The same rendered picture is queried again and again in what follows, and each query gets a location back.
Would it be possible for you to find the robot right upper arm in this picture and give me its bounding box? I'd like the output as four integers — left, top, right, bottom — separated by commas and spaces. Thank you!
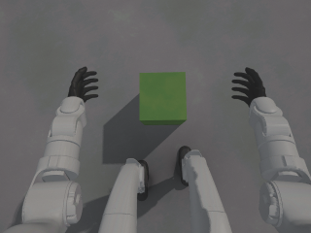
259, 180, 311, 233

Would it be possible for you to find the right robot foot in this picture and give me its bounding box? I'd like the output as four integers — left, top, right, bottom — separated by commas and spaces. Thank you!
178, 146, 191, 186

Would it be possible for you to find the robot right hand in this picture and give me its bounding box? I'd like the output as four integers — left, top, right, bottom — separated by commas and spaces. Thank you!
231, 67, 266, 108

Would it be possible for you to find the robot left shin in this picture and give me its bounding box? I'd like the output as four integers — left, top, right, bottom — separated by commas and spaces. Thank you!
121, 158, 145, 193

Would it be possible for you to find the right robot forearm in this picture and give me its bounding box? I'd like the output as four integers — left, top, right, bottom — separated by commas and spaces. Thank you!
249, 96, 311, 184

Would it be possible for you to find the robot left upper arm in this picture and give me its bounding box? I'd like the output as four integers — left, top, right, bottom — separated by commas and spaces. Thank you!
3, 181, 83, 233

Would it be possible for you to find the carton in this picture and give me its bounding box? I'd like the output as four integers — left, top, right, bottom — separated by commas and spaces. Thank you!
139, 72, 188, 125

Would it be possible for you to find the robot left hand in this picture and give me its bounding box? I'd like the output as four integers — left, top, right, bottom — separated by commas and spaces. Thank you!
67, 66, 99, 103

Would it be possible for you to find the left robot forearm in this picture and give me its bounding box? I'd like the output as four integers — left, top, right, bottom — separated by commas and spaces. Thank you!
21, 96, 87, 223

